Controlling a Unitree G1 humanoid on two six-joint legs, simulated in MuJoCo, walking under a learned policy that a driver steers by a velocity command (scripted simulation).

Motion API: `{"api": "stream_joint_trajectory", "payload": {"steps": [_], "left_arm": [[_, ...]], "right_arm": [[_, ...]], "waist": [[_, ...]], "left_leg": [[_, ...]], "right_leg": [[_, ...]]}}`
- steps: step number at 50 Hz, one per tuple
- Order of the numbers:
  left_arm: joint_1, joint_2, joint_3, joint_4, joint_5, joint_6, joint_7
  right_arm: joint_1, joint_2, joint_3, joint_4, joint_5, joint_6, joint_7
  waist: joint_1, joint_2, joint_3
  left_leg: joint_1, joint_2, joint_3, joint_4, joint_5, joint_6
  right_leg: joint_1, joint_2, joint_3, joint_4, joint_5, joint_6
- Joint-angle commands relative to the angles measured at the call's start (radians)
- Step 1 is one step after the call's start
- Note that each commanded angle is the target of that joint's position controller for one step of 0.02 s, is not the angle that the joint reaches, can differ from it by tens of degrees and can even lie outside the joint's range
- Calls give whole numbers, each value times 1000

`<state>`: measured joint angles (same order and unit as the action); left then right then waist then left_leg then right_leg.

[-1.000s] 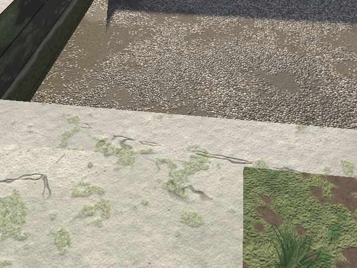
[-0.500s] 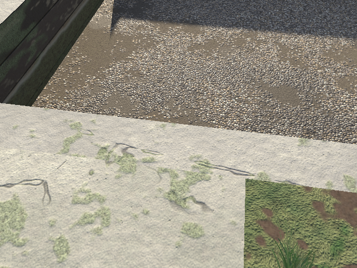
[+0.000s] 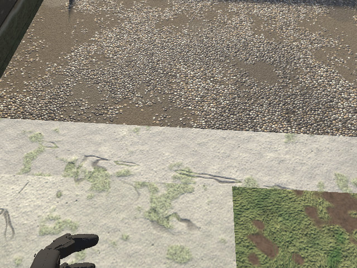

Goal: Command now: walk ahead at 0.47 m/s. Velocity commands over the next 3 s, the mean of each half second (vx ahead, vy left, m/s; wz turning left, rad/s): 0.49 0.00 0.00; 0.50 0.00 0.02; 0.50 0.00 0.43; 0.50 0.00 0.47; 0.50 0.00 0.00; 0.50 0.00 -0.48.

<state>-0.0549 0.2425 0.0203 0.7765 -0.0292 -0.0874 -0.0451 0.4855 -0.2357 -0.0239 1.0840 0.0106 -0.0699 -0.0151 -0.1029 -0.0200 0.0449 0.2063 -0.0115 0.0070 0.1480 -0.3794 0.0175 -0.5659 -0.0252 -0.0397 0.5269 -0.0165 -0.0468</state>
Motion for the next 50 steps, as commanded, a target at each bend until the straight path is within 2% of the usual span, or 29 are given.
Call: {"api": "stream_joint_trajectory", "payload": {"steps": [1, 2, 3, 4, 5, 6, 7, 9, 10, 12, 16, 18, 22, 24, 26, 27, 28, 29, 30, 31, 32, 33, 34, 36, 37, 38, 41, 45, 50], "left_arm": [[178, 173, 68, -5, -2, -11, 6], [357, 211, 88, 46, -2, -4, 18], [493, 298, 108, 78, 27, 3, 25], [493, 246, 89, 90, 22, 5, 19], [392, 186, 69, 82, 13, -1, 16], [303, 151, 58, 64, 16, -7, 15], [239, 129, 51, 60, 25, -16, 9], [193, 90, 40, 63, 37, -26, 1], [201, 92, 40, 73, 33, -29, -1], [234, 116, 44, 97, 29, -35, 7], [309, 155, 52, 125, 27, -27, 36], [350, 168, 53, 138, 21, -22, 44], [444, 171, 56, 182, 10, -5, 45], [455, 175, 61, 191, 8, 9, 47], [435, 184, 64, 190, 11, 22, 49], [408, 194, 65, 182, 10, 28, 51], [410, 167, 53, 178, 18, 36, 53], [470, 103, 29, 156, 41, 27, 55], [580, 11, 7, 171, 16, -1, 45], [498, 138, 36, 166, -14, -20, 42], [404, 171, 48, 134, -30, -31, 44], [367, 159, 48, 128, -18, -29, 53], [357, 145, 55, 127, -3, -21, 59], [402, 99, 58, 146, 9, 8, 64], [407, 82, 58, 149, 11, 19, 67], [379, 88, 61, 137, 16, 26, 71], [290, 62, 55, 109, 28, 29, 74], [175, 20, 40, 82, 27, 33, 56], [71, 24, 36, 36, 22, 28, 41]], "right_arm": [[-40, -193, -41, -53, -9, 11, -6], [-48, -179, -33, -70, -17, 16, -5], [60, -60, -1, -92, -23, 2, 6], [70, -35, 10, -76, -5, -27, 15], [-31, -135, -19, -113, 26, -50, 22], [-116, -161, -26, -139, 42, -62, 21], [-150, -147, -28, -147, 35, -63, 13], [-115, -113, -35, -137, 14, -37, 5], [-103, -89, -32, -138, 10, -25, 4], [-149, -89, -35, -164, 3, -10, -1], [-324, -94, -36, -234, -10, -18, 4], [-408, -76, -27, -257, -7, -26, 13], [-506, -81, -22, -297, 8, -31, 32], [-529, -96, -25, -320, 7, -34, 44], [-464, -130, -40, -312, 7, -34, 52], [-372, -160, -57, -292, 4, -34, 51], [-202, -204, -81, -245, 3, -33, 46], [-44, -288, -100, -222, -7, -28, 36], [-6, -303, -99, -198, -5, -20, 44], [-33, -211, -73, -206, 7, -22, 46], [-124, -173, -61, -229, 4, -24, 43], [-194, -145, -49, -241, -5, -23, 42], [-239, -116, -43, -246, -15, -26, 44], [-240, -84, -36, -238, -31, -25, 43], [-218, -90, -38, -226, -30, -27, 40], [-204, -109, -43, -219, -31, -29, 33], [-142, -130, -50, -191, -33, -27, 12], [-78, -111, -48, -150, -13, -17, -4], [11, -120, -59, -117, 7, 20, -15]], "waist": [[201, 146, -94], [278, 128, -204], [240, -99, -372], [229, -219, -455], [214, -161, -264], [184, -89, -139], [145, -17, -69], [83, -44, -47], [72, -45, -40], [67, -42, -4], [109, -19, 32], [139, -16, 36], [174, -21, 49], [164, -19, 46], [121, -42, -9], [65, -45, -57], [-9, -28, -164], [-26, 130, -332], [27, 336, -446], [3, 205, -359], [16, 159, -215], [49, 87, -141], [77, 80, -97], [112, 112, -83], [119, 100, -75], [123, 87, -55], [111, 67, -22], [84, 99, 4], [61, 70, 39]], "left_leg": [[-109, 236, -35, 304, 1050, 98], [-268, 197, -21, 535, 946, 71], [-652, 44, 12, 931, 480, 14], [-798, -55, -106, 1157, -163, 9], [-898, 12, -143, 1237, -134, 32], [-899, 67, -111, 1215, -47, 48], [-860, 111, -93, 1144, 33, 47], [-744, 158, -97, 1059, 99, 39], [-725, 165, -90, 1030, 102, 32], [-765, 177, -75, 955, 146, 10], [-859, 171, -55, 675, 383, -23], [-813, 137, -21, 531, 483, -25], [-814, 108, -16, 415, 495, -12], [-830, 100, -24, 385, 415, 12], [-730, 70, -5, 366, 329, 39], [-600, 35, 28, 349, 310, 58], [-368, 35, 29, 349, 330, 90], [-32, 268, -243, 386, 375, 187], [192, 414, -686, 223, 159, 325], [133, 383, -678, 167, 20, 279], [-5, 358, -543, 147, 39, 239], [-151, 319, -429, 125, 136, 217], [-259, 280, -347, 100, 217, 208], [-349, 236, -248, 66, 358, 210], [-374, 234, -219, 54, 412, 222], [-389, 237, -199, 42, 464, 230], [-360, 231, -143, 38, 559, 226], [-367, 189, -57, 77, 596, 184], [-332, 239, -138, 173, 520, 197]], "right_leg": [[326, 65, -35, 5, -38, -67], [605, 5, 29, 24, -46, -106], [994, -259, 459, -13, -253, -246], [1024, -374, 827, -228, -400, -313], [867, -334, 729, -270, -448, -258], [696, -299, 566, -294, -371, -225], [543, -258, 448, -327, -252, -204], [395, -195, 309, -378, -136, -183], [357, -188, 280, -399, -111, -192], [316, -179, 225, -436, -78, -206], [361, -154, 154, -455, -21, -188], [368, -134, 110, -454, -7, -165], [500, -171, 99, -409, 20, -155], [589, -209, 115, -355, 80, -142], [637, -224, 114, -262, 243, -126], [618, -196, 91, -148, 385, -109], [543, -137, 52, 68, 410, -78], [289, -52, 4, 427, 75, -32], [-34, 115, 84, 695, -576, 12], [-144, 56, 179, 789, -592, -9], [-197, 10, 150, 789, -509, -27], [-158, -42, 126, 749, -416, -24], [-111, -76, 123, 690, -344, -20], [-24, -100, 117, 649, -276, -7], [-19, -103, 108, 628, -263, 0], [-44, -105, 103, 598, -232, 11], [-117, -108, 100, 423, -98, 32], [-56, -74, 56, 190, 94, 27], [-20, -27, 52, 83, 21, 2]]}}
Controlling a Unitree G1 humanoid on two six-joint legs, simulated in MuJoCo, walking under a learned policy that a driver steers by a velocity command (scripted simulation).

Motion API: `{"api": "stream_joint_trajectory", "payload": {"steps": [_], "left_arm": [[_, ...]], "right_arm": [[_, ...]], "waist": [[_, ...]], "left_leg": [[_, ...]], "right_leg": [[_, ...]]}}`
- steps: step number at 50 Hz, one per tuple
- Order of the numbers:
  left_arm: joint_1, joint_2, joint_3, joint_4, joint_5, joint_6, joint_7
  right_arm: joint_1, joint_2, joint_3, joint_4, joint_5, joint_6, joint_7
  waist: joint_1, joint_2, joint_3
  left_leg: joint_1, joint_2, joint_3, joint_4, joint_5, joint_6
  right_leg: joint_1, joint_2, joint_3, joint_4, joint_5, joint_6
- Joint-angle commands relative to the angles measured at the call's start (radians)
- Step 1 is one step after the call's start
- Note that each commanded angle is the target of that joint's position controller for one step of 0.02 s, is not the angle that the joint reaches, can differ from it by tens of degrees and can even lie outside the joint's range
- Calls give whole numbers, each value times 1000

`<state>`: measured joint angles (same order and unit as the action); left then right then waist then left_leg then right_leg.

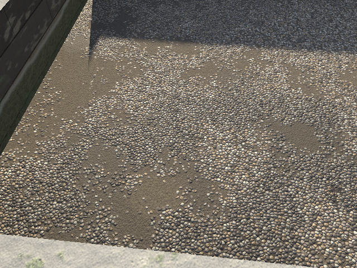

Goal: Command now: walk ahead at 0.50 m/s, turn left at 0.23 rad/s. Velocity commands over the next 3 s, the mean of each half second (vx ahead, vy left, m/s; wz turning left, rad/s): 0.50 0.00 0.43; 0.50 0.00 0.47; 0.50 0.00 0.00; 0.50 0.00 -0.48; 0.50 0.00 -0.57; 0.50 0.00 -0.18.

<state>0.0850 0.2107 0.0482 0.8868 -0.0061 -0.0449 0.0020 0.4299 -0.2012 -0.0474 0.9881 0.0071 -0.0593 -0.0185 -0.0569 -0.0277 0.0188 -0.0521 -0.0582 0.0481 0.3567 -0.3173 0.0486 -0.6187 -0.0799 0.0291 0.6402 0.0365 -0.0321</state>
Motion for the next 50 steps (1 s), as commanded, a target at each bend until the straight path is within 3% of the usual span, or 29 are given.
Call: {"api": "stream_joint_trajectory", "payload": {"steps": [1, 3, 4, 5, 6, 7, 8, 9, 11, 13, 15, 18, 24, 26, 27, 28, 29, 30, 32, 34, 38, 40, 41, 43, 46, 47, 48, 49, 50], "left_arm": [[-49, 68, 13, -74, -1, -20, -8], [71, 109, 33, -53, 3, -33, -5], [209, 169, 60, -12, 13, -41, -5], [382, 231, 77, 11, 26, -43, -4], [433, 245, 79, 35, -2, -29, -20], [348, 161, 60, 0, -11, -20, -22], [252, 101, 44, -19, -5, -15, -19], [229, 118, 40, -19, 61, -9, 2], [192, 95, 36, -29, 68, -11, 21], [203, 92, 35, -35, 56, -32, 23], [220, 100, 35, -31, 35, -42, 23], [252, 88, 26, -38, 35, -39, 18], [239, 170, 42, -99, 43, -6, 4], [230, 174, 49, -114, 17, 11, 13], [246, 162, 43, -118, 9, 16, 11], [228, 110, 25, -162, 3, 18, 8], [157, 65, 15, -271, 17, 34, 1], [39, 113, 21, -296, 23, 50, 10], [54, 93, 9, -291, 27, 51, 18], [111, 87, 4, -273, 44, 68, 17], [60, 82, -6, -305, 45, 102, 8], [18, 75, -18, -315, 44, 89, -4], [-11, 85, -18, -327, 40, 76, -11], [26, 50, -33, -314, 34, 77, -21], [171, 39, -33, -267, 17, 58, -2], [234, 72, -23, -252, 35, 31, 3], [262, 125, -23, -282, 35, 17, 9], [324, 193, 12, -243, 11, 23, 13], [280, 177, 8, -256, 5, 27, 19]], "right_arm": [[64, -163, -40, -26, 13, 17, -12], [49, -157, -40, -21, 32, 27, -16], [45, -141, -35, -22, 35, 26, -15], [67, -90, -19, -37, 23, 20, -16], [173, 7, 4, -47, 25, 15, -16], [131, -70, -19, -54, 32, 15, -20], [23, -102, -35, -92, 39, 24, -29], [-55, -167, -55, -136, -41, 37, -22], [-45, -95, -54, -151, -47, 77, -4], [-36, -71, -52, -166, -32, 105, 5], [-82, -60, -49, -200, -37, 119, 6], [-141, -59, -41, -239, -40, 130, 13], [-283, -92, -23, -337, -24, 119, 44], [-220, -89, -24, -333, -39, 117, 33], [-102, -113, -36, -285, -45, 103, 21], [12, -214, -58, -280, -54, 89, 8], [5, -312, -77, -287, 3, 89, 2], [-28, -270, -73, -309, 17, 98, -3], [-111, -173, -41, -314, -14, 104, -19], [-212, -112, -17, -352, -14, 93, -13], [-180, -162, -29, -368, -20, 70, 1], [-128, -170, -30, -355, -19, 78, -8], [-184, -167, -28, -381, -18, 77, -9], [-197, -197, -32, -385, -21, 75, 2], [-252, -141, -21, -408, -8, 99, -4], [-240, -81, -9, -415, 3, 102, -6], [-237, -17, 14, -449, 12, 94, -11], [-252, -114, -16, -454, 2, 101, -20], [-294, -174, -35, -440, -11, 99, -23]], "waist": [[30, 98, 59], [101, 128, 23], [155, 71, -64], [200, -54, -221], [168, -287, -345], [156, -180, -242], [145, -124, -103], [113, -18, -81], [67, -82, -29], [39, -70, -9], [25, -57, 25], [35, -57, 22], [83, -115, 7], [49, -60, -22], [1, 38, -102], [-63, 246, -161], [-47, 397, -216], [-80, 222, -174], [-3, 111, -84], [69, 104, -83], [68, 107, -84], [37, 93, -76], [59, 61, -37], [47, 174, -59], [108, 66, -79], [129, -69, -113], [108, -285, -133], [141, -243, -95], [117, -110, -30]], "left_leg": [[-67, 292, -201, -11, 465, 161], [-57, 269, -215, 102, 547, 137], [-114, 191, -171, 284, 565, 100], [-329, 80, -110, 620, 260, 43], [-591, -41, -132, 916, -321, -1], [-673, 17, -205, 1027, -276, -8], [-713, 52, -172, 1051, -188, -6], [-659, 81, -122, 992, -89, 17], [-573, 101, -117, 940, -25, 17], [-556, 93, -109, 927, 30, 18], [-605, 107, -134, 854, 111, 9], [-625, 110, -122, 688, 175, -6], [-404, 79, 48, 428, 94, 30], [-284, 35, 87, 302, 80, 41], [-112, -3, 54, 229, 80, 61], [12, 194, -260, 127, 95, 136], [124, 365, -672, -36, 181, 269], [89, 384, -660, -53, 115, 287], [-83, 306, -501, 2, 128, 244], [-270, 204, -386, 19, 118, 204], [-329, 165, -418, 5, 9, 221], [-283, 182, -454, -4, -44, 218], [-393, 136, -373, 8, 65, 186], [-442, 122, -345, -12, 195, 181], [-399, 121, -392, 119, 192, 150], [-468, 67, -373, 358, -2, 97], [-620, -63, -267, 574, -265, 53], [-795, -99, -268, 627, -256, 21], [-827, -102, -312, 721, -163, -13]], "right_leg": [[77, 37, -16, -46, -78, -21], [233, 55, -34, -106, -89, -54], [437, 42, -18, -123, 24, -88], [756, -149, 184, -106, 104, -152], [922, -351, 559, -254, -179, -280], [790, -323, 612, -338, -453, -235], [638, -300, 476, -359, -533, -186], [539, -261, 323, -383, -494, -142], [376, -220, 181, -401, -380, -113], [308, -214, 119, -426, -347, -124], [305, -223, 75, -431, -336, -124], [344, -231, -25, -377, -211, -125], [297, -239, -154, -267, -198, -83], [340, -218, -189, -116, -103, -51], [324, -168, -228, 109, -16, -20], [185, -83, -273, 491, -202, 38], [-142, 104, -146, 664, -604, 100], [-224, 56, -29, 723, -545, 113], [-185, 6, -14, 706, -436, 116], [-45, 10, -16, 626, -361, 122], [-1, 58, -34, 506, -349, 120], [-2, 68, -26, 414, -346, 109], [123, 87, -47, 277, -281, 97], [311, 144, -124, 249, -371, 77], [501, 115, -88, -67, -261, 52], [634, -29, 130, -207, -354, 4], [746, -245, 373, -155, -59, 5], [724, -297, 574, -224, -89, -42], [651, -295, 587, -254, -142, -67]]}}
Over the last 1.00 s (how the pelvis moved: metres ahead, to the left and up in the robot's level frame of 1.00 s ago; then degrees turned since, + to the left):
0.56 0.02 0.01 1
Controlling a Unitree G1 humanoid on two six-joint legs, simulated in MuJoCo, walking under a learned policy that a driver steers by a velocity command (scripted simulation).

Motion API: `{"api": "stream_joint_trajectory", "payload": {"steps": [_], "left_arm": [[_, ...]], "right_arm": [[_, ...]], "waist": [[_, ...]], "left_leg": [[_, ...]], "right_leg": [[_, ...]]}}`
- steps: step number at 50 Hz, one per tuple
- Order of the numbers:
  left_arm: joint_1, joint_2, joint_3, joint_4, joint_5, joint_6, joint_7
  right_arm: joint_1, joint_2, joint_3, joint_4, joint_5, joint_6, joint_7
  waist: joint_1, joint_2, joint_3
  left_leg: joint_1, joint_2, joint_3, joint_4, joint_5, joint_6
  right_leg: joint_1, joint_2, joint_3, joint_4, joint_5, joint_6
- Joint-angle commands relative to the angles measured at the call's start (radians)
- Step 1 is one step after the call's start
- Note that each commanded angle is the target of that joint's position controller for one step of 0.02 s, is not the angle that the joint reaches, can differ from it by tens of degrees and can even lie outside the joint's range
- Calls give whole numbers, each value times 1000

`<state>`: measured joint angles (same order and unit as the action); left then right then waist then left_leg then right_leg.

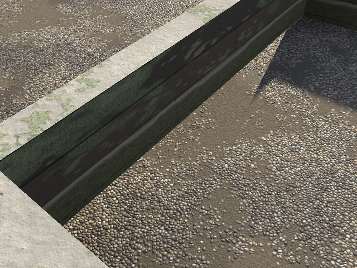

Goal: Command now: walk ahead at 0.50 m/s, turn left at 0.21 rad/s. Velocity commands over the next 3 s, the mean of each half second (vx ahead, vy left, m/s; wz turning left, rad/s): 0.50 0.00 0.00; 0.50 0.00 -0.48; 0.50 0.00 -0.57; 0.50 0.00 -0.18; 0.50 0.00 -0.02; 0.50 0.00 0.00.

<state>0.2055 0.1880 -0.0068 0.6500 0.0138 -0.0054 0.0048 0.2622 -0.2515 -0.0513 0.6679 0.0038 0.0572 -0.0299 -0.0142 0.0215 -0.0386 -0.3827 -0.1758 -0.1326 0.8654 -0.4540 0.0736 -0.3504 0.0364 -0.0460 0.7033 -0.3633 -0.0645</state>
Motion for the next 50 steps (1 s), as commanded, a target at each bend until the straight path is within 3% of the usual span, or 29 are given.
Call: {"api": "stream_joint_trajectory", "payload": {"steps": [1, 3, 4, 8, 12, 14, 17, 18, 19, 20, 21, 22, 24, 27, 31, 33, 34, 35, 37, 38, 39, 40, 41, 42, 43, 44, 45, 46, 50], "left_arm": [[87, 164, 51, -40, -16, -15, 16], [29, 121, 30, -59, -25, -23, 11], [27, 105, 22, -54, -27, -30, 2], [52, 126, 22, -42, -28, -48, -19], [48, 150, 33, -47, -22, -31, -25], [48, 167, 47, -51, -16, -11, -24], [35, 149, 55, -58, -14, 36, -17], [6, 133, 56, -72, -19, 40, -14], [7, 59, 36, -105, -21, 35, -17], [-43, 78, 32, -134, -14, 33, -12], [-107, 149, 61, -144, -10, 39, -12], [-98, 149, 73, -121, -20, 39, -4], [-45, 121, 71, -94, -20, 39, -7], [-38, 133, 79, -66, -12, 68, -8], [-120, 118, 61, -86, -9, 86, -26], [-159, 112, 49, -105, -11, 81, -29], [-161, 115, 47, -112, -4, 76, -35], [-150, 123, 48, -114, -8, 72, -37], [-98, 98, 39, -105, -17, 64, -33], [-21, 84, 34, -85, -11, 55, -31], [29, 131, 39, -81, 0, 50, -20], [61, 295, 90, -86, -28, 65, -10], [60, 284, 90, -91, -27, 68, 8], [18, 248, 74, -104, -20, 62, 17], [-17, 219, 60, -111, -20, 55, 20], [-56, 186, 49, -120, -26, 52, 22], [-127, 152, 32, -160, -18, 52, 10], [-154, 139, 26, -168, -16, 49, 2], [-109, 167, 40, -162, -7, 39, -12]], "right_arm": [[-140, -119, -31, -111, -11, -22, -6], [-144, -81, -18, -108, 2, -11, 0], [-135, -61, -11, -105, -3, -5, 0], [-171, -43, -1, -97, -14, 22, 2], [-282, -10, 29, -126, -5, 22, 18], [-341, -11, 41, -155, -4, 15, 23], [-264, -3, 54, -150, -24, 1, 17], [-172, -17, 53, -135, -35, -6, 13], [-162, -119, 20, -124, -24, -14, 10], [-94, -164, 1, -126, -3, -15, 11], [-33, -130, 7, -112, 2, -23, 7], [-19, -105, 13, -111, -11, -32, 3], [-121, -54, 25, -127, -15, -52, -6], [-164, -26, 28, -142, -9, -72, 3], [-97, -67, 5, -116, -9, -70, 7], [-73, -98, -10, -113, -16, -58, -2], [-61, -115, -16, -110, -12, -50, -13], [-58, -120, -18, -107, -17, -45, -21], [-91, -121, -21, -111, -18, -34, -26], [-111, -106, -16, -116, -13, -27, -27], [-135, -53, 0, -139, -18, -17, -30], [-236, -96, -2, -231, -34, -7, -38], [-306, -128, -12, -234, -29, -5, -49], [-282, -137, -13, -220, -24, -7, -51], [-247, -138, -13, -205, -27, -7, -56], [-210, -126, -8, -190, -41, -4, -54], [-180, -113, -1, -177, -35, -2, -54], [-179, -107, -2, -176, -34, 4, -49], [-201, -62, 23, -176, -29, 6, -33]], "waist": [[36, -118, 38], [-2, -126, 31], [-15, -117, -4], [-21, -106, -27], [16, -159, -20], [51, -187, -11], [24, -142, 1], [-10, -94, -31], [-8, 123, -61], [-73, 268, -79], [-112, 194, -32], [-92, 101, -10], [-8, 90, -44], [23, 105, -67], [-5, 98, -34], [-32, 103, -46], [-44, 104, -67], [-41, 86, -65], [-2, 57, -65], [35, 12, -76], [65, -183, -53], [123, -318, -46], [136, -203, -15], [89, -136, -13], [47, -82, -11], [12, -74, -14], [-5, -112, -5], [-17, -117, 1], [12, -87, -38]], "left_leg": [[-483, 23, -139, 263, 44, -60], [-401, 56, -91, 301, 109, -94], [-333, 67, -74, 295, 126, -107], [-218, 83, -19, 222, 232, -123], [-74, 137, 118, -79, 265, -104], [-18, 149, 172, -195, 214, -92], [171, 140, 188, -356, 225, -57], [285, 199, 118, -333, 336, -37], [341, 291, -14, -409, 232, 10], [330, 428, -225, -547, 87, 90], [334, 490, -325, -569, 145, 151], [289, 489, -284, -536, 263, 175], [214, 443, -126, -530, 406, 145], [118, 411, 1, -524, 587, 136], [109, 394, 80, -477, 464, 105], [104, 406, 78, -463, 375, 107], [110, 424, 48, -466, 349, 108], [111, 439, 34, -450, 340, 109], [47, 433, 78, -378, 289, 76], [-73, 396, 123, -263, 261, 33], [-273, 293, 228, 18, 227, -39], [-497, 134, 202, 98, -110, -90], [-538, 170, 101, 275, -66, -118], [-527, 170, 79, 369, -6, -139], [-498, 187, 73, 393, 69, -152], [-458, 204, 65, 387, 130, -168], [-374, 205, 65, 331, 145, -189], [-331, 198, 79, 310, 164, -198], [-178, 193, 103, 9, 207, -171]], "right_leg": [[327, -384, 599, -312, 287, -33], [210, -311, 399, -282, 582, -26], [170, -288, 339, -290, 668, -35], [110, -249, 205, -304, 774, -80], [95, -206, 129, -300, 622, -68], [95, -216, 175, -337, 311, -94], [39, -178, 240, -279, 74, -69], [-21, -139, 227, -173, 47, -47], [-160, 0, 78, -26, -82, 8], [-240, 30, 1, 167, -164, 45], [-343, 34, 77, 338, -235, 64], [-355, 37, 148, 461, -212, 90], [-269, 7, 154, 469, -114, 113], [-144, 17, 95, 467, -18, 130], [-98, 4, 39, 242, -15, 82], [-52, 11, 1, 160, -77, 59], [-22, 25, -25, 156, -83, 46], [-14, 19, -25, 126, -82, 34], [105, 5, -34, -50, -55, 5], [271, 4, 16, -170, -28, -24], [408, -164, 283, -241, 49, -89], [379, -377, 662, -307, 289, -227], [353, -407, 644, -289, 501, -292], [289, -387, 592, -253, 609, -294], [228, -332, 515, -239, 638, -252], [176, -278, 457, -241, 640, -225], [72, -198, 402, -273, 523, -192], [27, -168, 388, -284, 478, -177], [26, -98, 365, -252, 373, -127]]}}
Over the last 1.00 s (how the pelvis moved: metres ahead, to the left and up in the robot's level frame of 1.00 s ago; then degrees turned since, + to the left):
0.31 0.05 -0.02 30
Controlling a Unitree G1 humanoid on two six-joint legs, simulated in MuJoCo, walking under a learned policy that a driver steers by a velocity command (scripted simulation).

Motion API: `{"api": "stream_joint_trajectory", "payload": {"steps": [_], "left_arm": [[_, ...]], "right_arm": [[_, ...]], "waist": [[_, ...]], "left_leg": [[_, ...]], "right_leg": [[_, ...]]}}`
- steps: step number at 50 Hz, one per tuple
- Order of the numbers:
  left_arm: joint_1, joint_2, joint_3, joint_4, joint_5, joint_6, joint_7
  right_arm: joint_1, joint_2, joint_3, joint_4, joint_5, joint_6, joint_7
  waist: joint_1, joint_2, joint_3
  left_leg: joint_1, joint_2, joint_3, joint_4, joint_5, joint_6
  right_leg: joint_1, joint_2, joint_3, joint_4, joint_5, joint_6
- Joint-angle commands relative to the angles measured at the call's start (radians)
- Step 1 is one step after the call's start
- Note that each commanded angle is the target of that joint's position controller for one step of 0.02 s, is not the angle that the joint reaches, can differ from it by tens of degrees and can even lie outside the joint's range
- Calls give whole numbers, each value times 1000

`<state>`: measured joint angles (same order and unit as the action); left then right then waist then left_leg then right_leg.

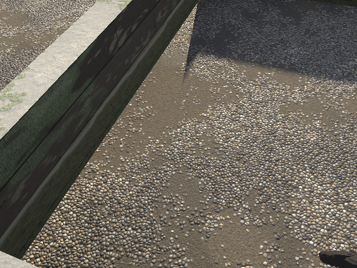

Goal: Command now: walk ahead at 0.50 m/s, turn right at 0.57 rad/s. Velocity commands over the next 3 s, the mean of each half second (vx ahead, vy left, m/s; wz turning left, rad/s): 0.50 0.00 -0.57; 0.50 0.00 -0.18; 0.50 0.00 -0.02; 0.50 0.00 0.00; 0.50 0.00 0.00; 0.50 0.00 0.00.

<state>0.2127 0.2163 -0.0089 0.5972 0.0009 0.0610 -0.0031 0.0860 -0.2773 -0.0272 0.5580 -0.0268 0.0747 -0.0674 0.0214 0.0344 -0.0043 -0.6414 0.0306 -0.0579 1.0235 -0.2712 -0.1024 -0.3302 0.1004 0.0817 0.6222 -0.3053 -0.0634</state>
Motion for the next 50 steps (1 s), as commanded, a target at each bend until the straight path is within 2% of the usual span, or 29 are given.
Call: {"api": "stream_joint_trajectory", "payload": {"steps": [1, 4, 5, 6, 7, 8, 9, 10, 11, 13, 15, 17, 19, 21, 22, 23, 24, 25, 26, 27, 28, 32, 33, 34, 35, 37, 40, 45, 50], "left_arm": [[-115, 141, 44, -110, 13, -21, -6], [-111, 171, 57, -113, 12, 4, -13], [-154, 166, 62, -126, -3, 21, -7], [-169, 152, 61, -133, -15, 27, -1], [-155, 101, 50, -147, -29, 21, -4], [-195, 80, 42, -170, -31, 18, -7], [-232, 118, 56, -185, -20, 17, -8], [-265, 159, 74, -180, -7, 15, -8], [-251, 148, 74, -171, -3, 15, -8], [-197, 128, 67, -151, -1, 31, -15], [-161, 121, 61, -126, 1, 47, -17], [-192, 101, 47, -132, 9, 57, -16], [-201, 90, 34, -131, 8, 59, -25], [-140, 58, 21, -107, 14, 53, -35], [-81, 32, 8, -97, 32, 43, -28], [-60, 159, 40, -108, 25, 41, -23], [-43, 251, 79, -110, 1, 42, -14], [-84, 234, 73, -117, 8, 36, 0], [-144, 177, 52, -128, 17, 32, 14], [-198, 142, 38, -132, 16, 20, 22], [-247, 119, 23, -141, 20, 12, 20], [-256, 81, 6, -127, 8, 10, 2], [-234, 72, 5, -121, 4, 11, 1], [-194, 46, -2, -118, 5, 11, 1], [-192, 27, -12, -116, 11, 14, -1], [-207, 27, -12, -124, 18, 13, -6], [-193, 19, -19, -120, 28, 6, -7], [-208, 18, -25, -107, 23, -6, 5], [-213, 12, -26, -100, 19, -7, 10]], "right_arm": [[-48, -21, 9, -68, -5, -13, 12], [-63, -19, 16, -74, 16, -29, 26], [-17, -14, 18, -59, 19, -43, 29], [39, -9, 19, -36, 6, -54, 31], [48, -61, 0, -24, -5, -68, 32], [67, -132, -21, -29, -5, -74, 42], [84, -162, -25, -33, -5, -74, 45], [83, -148, -22, -39, -4, -78, 42], [64, -120, -12, -47, -4, -82, 38], [-8, -96, -2, -54, -4, -97, 38], [-38, -79, 3, -51, -5, -103, 47], [-30, -66, 4, -39, -5, -103, 57], [16, -98, -10, -21, -6, -90, 60], [-8, -96, -15, -28, 15, -70, 57], [-1, -42, 0, -22, 10, -55, 55], [-47, -6, 21, -86, 13, -47, 55], [-127, -82, 4, -125, -1, -47, 52], [-130, -94, -2, -118, 11, -53, 51], [-110, -60, 8, -112, 20, -62, 59], [-80, -43, 11, -101, 16, -68, 62], [-32, -17, 21, -78, -5, -66, 65], [17, 30, 43, -48, -20, -55, 67], [31, 45, 51, -42, -29, -56, 65], [18, 27, 48, -42, -28, -59, 64], [-7, 10, 40, -48, -7, -58, 68], [-30, -9, 45, -66, 6, -53, 72], [-63, 4, 55, -78, 14, -52, 72], [-30, 32, 59, -73, 6, -58, 71], [-12, 37, 56, -66, 4, -61, 71]], "waist": [[-5, -113, -81], [8, -162, -97], [-23, -141, -91], [-43, -111, -95], [-32, 6, -123], [-75, 201, -126], [-95, 254, -75], [-94, 158, -43], [-60, 96, -40], [3, 110, -66], [30, 137, -78], [15, 125, -71], [-7, 147, -97], [30, 95, -111], [28, -5, -76], [51, -278, -50], [98, -316, 1], [71, -279, 3], [30, -232, -19], [-5, -222, -50], [-33, -231, -82], [-57, -135, -99], [-43, -98, -110], [-13, -13, -124], [-28, 63, -105], [-24, 111, -47], [0, 76, -20], [-22, -49, -32], [-29, -54, -36]], "left_leg": [[138, -36, 52, -206, -17, 11], [280, -62, 70, -351, -75, 32], [370, -56, 60, -460, 14, 43], [489, -31, 57, -497, 48, 60], [647, 46, -6, -450, 42, 89], [614, 158, -185, -581, -129, 147], [559, 269, -347, -689, -177, 211], [484, 313, -396, -711, -149, 255], [423, 320, -370, -709, -90, 271], [345, 268, -218, -698, 42, 256], [300, 208, -82, -685, 89, 220], [293, 182, 7, -649, 106, 203], [329, 182, 11, -632, -13, 202], [257, 163, 49, -584, -171, 151], [164, 105, 122, -443, -94, 108], [-10, -16, 190, -289, -186, 53], [-107, -31, 98, -242, -265, 47], [-98, -16, 51, -205, -214, 38], [-21, -13, 34, -205, -130, 25], [90, -17, 44, -239, -62, 17], [197, -29, 64, -244, -32, 23], [416, -41, 103, -471, 67, 57], [493, -23, 101, -477, 90, 71], [559, 8, 76, -437, 127, 89], [524, 25, 24, -468, 50, 114], [410, 82, -75, -585, -97, 153], [336, 70, -73, -609, -138, 156], [422, 22, 2, -512, -5, 140], [463, 18, 12, -485, 88, 146]], "right_leg": [[1, -142, 242, -167, 299, -122], [4, -151, 328, -190, 136, -128], [-16, -141, 356, -173, 59, -102], [-73, -125, 350, -139, -6, -71], [-229, -68, 264, -78, -138, -21], [-285, 17, 103, 92, -185, 20], [-340, 23, 51, 250, -193, 43], [-349, -3, 49, 394, -190, 64], [-325, -14, 52, 478, -165, 76], [-235, -31, 30, 521, -113, 98], [-138, -42, -11, 448, -87, 106], [-58, -52, -46, 257, -105, 103], [13, -36, -93, 129, -146, 76], [178, -19, -122, -32, -32, 31], [253, -75, -17, -128, -61, -1], [235, -238, 306, -214, -99, -72], [175, -317, 470, -273, -38, -124], [175, -325, 454, -278, 52, -134], [132, -294, 380, -260, 97, -108], [77, -238, 309, -248, 122, -72], [37, -212, 266, -241, 190, -64], [8, -158, 210, -186, 129, -42], [-15, -141, 212, -165, 58, -25], [-59, -102, 177, -151, -42, -1], [-82, -66, 110, -131, -119, 29], [-40, -36, 46, -47, -76, 57], [28, -44, 36, -55, -14, 58], [12, -64, 77, -114, -30, 40], [18, -65, 79, -116, -1, 40]]}}
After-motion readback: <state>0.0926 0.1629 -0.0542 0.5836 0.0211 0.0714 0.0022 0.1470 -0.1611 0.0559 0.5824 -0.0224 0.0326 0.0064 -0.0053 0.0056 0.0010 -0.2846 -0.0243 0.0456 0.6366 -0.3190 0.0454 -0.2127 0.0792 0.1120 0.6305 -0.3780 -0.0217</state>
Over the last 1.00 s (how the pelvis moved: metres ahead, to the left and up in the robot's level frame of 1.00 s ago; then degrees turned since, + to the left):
0.07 0.12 0.01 -20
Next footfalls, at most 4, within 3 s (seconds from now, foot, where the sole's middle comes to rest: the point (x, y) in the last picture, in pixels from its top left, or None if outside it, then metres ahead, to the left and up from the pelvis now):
0.12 left None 0.12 0.11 -0.76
0.44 right None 0.02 -0.06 -0.76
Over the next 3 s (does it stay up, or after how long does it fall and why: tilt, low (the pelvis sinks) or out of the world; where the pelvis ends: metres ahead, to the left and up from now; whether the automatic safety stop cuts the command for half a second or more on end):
stays up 0.08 0.01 0.00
